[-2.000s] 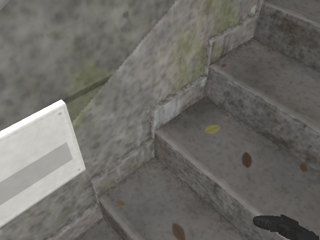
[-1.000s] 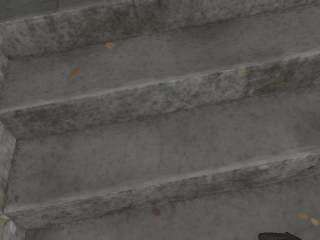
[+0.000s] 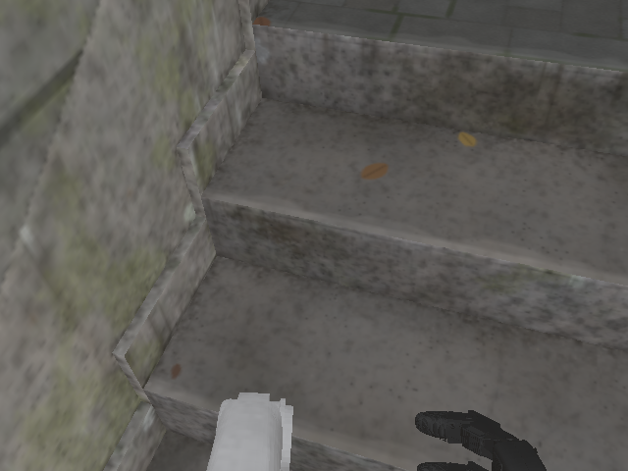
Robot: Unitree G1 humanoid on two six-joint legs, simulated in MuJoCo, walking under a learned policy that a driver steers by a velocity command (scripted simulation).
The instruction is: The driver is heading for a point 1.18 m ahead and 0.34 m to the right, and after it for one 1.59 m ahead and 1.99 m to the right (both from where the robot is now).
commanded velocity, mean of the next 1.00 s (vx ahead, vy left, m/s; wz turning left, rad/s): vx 0.97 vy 0.00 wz -0.59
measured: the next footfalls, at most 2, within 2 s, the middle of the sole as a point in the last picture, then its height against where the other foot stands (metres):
left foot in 0.12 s outside the picture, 0.17 m higher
right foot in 0.62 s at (478, 396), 0.17 m higher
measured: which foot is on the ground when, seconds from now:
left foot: up 0.00-0.10, down 0.12-0.64, up 0.66-1.00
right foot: down 0.00-0.12, up 0.14-0.60, down 0.62-1.00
